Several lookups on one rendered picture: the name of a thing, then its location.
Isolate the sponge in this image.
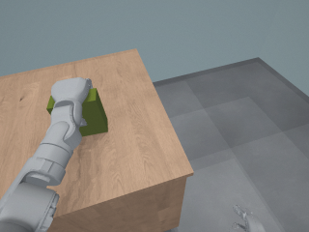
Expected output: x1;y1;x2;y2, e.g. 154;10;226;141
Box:
46;88;108;137

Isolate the robot left upper arm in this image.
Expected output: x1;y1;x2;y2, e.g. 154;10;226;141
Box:
0;181;60;232

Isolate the right robot hand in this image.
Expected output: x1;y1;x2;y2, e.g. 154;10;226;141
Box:
230;205;266;232

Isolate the table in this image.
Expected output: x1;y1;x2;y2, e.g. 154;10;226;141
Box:
0;48;194;232

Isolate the robot left forearm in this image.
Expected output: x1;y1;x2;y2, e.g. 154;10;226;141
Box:
0;98;83;214

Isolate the left robot hand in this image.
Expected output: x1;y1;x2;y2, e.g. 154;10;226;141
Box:
51;77;93;127

